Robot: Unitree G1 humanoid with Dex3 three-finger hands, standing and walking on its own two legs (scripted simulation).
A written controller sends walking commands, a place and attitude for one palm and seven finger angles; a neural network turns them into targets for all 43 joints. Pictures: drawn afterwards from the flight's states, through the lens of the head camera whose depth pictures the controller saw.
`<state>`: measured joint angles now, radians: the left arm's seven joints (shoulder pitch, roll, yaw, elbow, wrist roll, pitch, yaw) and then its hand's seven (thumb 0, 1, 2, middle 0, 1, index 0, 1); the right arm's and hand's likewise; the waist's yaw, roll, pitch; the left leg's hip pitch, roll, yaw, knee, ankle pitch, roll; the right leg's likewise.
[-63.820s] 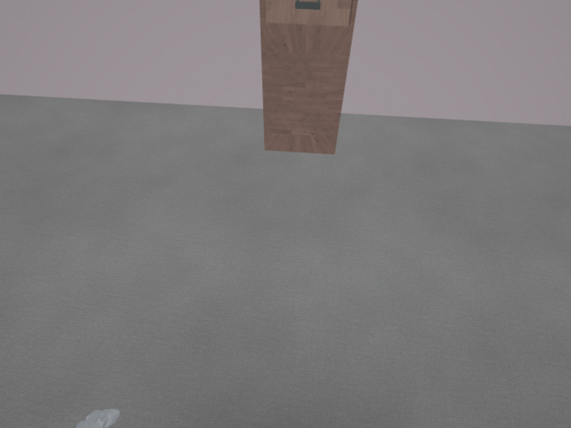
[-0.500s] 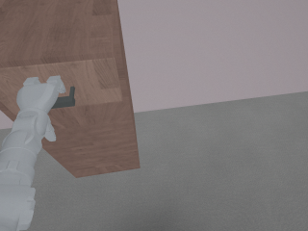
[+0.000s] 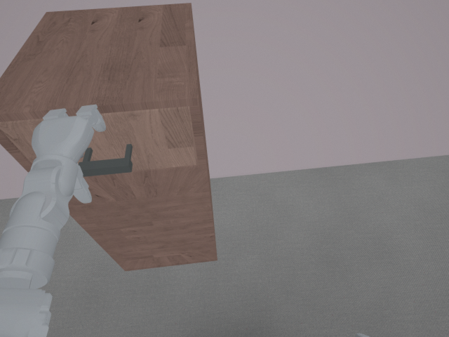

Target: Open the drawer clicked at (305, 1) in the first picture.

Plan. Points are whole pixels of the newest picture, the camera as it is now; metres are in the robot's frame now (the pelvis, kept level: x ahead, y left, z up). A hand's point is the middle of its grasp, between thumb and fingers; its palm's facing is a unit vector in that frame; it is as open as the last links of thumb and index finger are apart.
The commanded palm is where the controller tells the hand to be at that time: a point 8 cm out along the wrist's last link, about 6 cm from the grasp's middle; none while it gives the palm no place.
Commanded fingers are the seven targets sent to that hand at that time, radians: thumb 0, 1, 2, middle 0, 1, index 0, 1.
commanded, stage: lift the fingers back up to retry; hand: left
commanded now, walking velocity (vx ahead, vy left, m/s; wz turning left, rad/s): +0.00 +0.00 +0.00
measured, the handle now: (107, 159) +0.45 +0.28 +0.03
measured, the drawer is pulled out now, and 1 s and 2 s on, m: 0.00 0.00 0.00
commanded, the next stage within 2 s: re-aim the fingers above the handle in 0.12 s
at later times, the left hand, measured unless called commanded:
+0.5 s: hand (84, 155) +0.40 +0.28 +0.10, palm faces +0.03 +0.02 -1.00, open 13.9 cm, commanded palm +0.37 +0.28 +0.15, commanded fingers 0.00 -0.50 0.30 -0.30 -1.20 -0.30 -1.20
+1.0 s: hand (67, 163) +0.39 +0.31 +0.10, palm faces -0.05 +0.03 -1.00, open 13.9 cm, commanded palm +0.37 +0.28 +0.15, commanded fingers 0.00 -0.50 0.30 -0.30 -1.20 -0.30 -1.20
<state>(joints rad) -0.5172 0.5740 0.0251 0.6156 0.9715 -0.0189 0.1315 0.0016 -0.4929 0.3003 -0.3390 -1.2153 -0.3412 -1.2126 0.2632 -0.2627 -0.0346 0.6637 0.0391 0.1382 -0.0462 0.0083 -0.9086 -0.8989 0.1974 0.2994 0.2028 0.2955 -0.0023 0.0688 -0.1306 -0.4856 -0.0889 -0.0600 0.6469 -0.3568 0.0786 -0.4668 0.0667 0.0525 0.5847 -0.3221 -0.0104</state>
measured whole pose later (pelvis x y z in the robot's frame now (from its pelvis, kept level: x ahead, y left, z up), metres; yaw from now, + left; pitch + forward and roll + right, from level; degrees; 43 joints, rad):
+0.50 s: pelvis -0.02 -0.01 +0.00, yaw +1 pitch +11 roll -1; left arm -0.63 0.56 -0.02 0.73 1.01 -0.01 0.14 0.00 -0.49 0.30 -0.31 -1.20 -0.32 -1.20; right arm 0.22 -0.25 -0.01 0.67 0.03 0.15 -0.05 0.01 -0.91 -0.90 0.20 0.30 0.20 0.30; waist 0.01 0.06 -0.10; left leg -0.49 -0.09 -0.07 0.63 -0.33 0.06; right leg -0.49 0.06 0.04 0.61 -0.31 -0.03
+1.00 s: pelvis -0.01 -0.03 +0.00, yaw +0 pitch +11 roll -1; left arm -0.57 0.64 0.04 0.78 0.99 0.02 0.10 0.00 -0.49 0.30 -0.31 -1.20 -0.31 -1.20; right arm 0.25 -0.28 -0.03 0.67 0.05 0.14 -0.07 0.01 -0.91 -0.90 0.20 0.30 0.20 0.30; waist 0.00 0.07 -0.11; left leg -0.47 -0.07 -0.06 0.61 -0.33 0.05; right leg -0.47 0.09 0.05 0.57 -0.30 -0.04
